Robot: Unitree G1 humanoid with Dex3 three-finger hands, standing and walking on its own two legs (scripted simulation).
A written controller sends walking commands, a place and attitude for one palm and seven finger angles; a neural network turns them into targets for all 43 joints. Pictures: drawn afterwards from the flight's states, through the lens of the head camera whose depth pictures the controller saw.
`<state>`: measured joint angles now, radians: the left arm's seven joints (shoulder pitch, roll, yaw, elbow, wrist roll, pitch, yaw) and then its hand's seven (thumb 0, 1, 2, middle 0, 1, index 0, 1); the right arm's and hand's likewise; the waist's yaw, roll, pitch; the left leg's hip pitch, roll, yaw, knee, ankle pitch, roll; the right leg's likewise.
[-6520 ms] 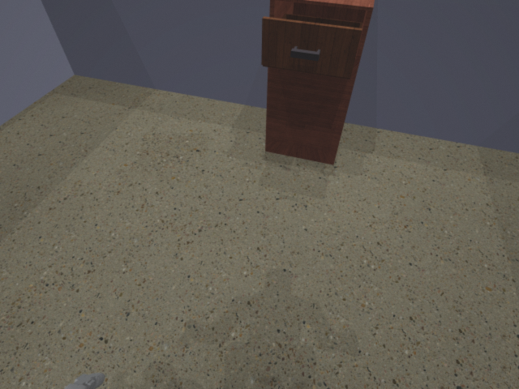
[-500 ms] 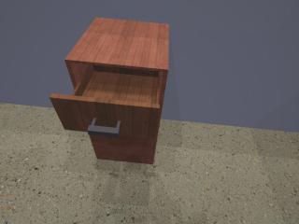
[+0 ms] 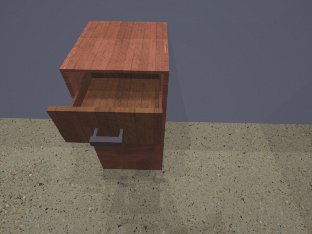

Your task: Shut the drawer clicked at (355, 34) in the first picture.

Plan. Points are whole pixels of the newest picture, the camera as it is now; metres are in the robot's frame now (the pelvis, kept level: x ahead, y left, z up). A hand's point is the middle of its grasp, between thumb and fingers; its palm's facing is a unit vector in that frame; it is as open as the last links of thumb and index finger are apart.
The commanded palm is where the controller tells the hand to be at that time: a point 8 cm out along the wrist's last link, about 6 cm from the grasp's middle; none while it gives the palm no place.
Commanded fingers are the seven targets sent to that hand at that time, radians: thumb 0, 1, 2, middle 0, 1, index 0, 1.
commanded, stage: look again from close up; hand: left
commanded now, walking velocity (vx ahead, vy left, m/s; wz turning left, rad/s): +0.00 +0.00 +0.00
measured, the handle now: (107, 136) +0.42 +0.19 -0.05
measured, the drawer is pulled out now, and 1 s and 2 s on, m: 0.20 0.20 0.20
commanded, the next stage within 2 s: shuffle to correct the standing spot in 0.52 s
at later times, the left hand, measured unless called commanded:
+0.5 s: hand out of the picture -0.01 +0.17 -0.18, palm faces +0.02 -0.98 -0.20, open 7.3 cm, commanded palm none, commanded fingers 0.00 0.90 0.90 -0.20 -0.30 -0.20 -0.30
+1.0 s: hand out of the picture +0.01 +0.14 -0.18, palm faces +0.03 -0.98 -0.18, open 7.3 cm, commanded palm none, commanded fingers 0.00 0.90 0.90 -0.20 -0.30 -0.20 -0.30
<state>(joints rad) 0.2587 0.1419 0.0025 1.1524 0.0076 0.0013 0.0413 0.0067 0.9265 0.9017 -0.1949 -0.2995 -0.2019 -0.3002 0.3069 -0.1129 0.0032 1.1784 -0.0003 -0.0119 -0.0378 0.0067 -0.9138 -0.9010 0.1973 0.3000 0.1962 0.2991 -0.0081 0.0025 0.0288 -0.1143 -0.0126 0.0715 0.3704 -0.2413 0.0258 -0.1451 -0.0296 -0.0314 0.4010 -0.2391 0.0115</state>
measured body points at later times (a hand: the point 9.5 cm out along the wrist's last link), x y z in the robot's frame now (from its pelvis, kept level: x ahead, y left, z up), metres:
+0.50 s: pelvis +0.00 +0.00 -0.01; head +0.00 -0.01 +0.44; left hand -0.01 +0.22 -0.16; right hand +0.00 -0.22 -0.17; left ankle -0.02 +0.10 -0.74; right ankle -0.01 -0.12 -0.74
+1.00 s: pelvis +0.03 -0.02 -0.01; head +0.05 -0.03 +0.44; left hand +0.01 +0.19 -0.17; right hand +0.01 -0.23 -0.18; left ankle -0.02 +0.10 -0.74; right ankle -0.01 -0.12 -0.74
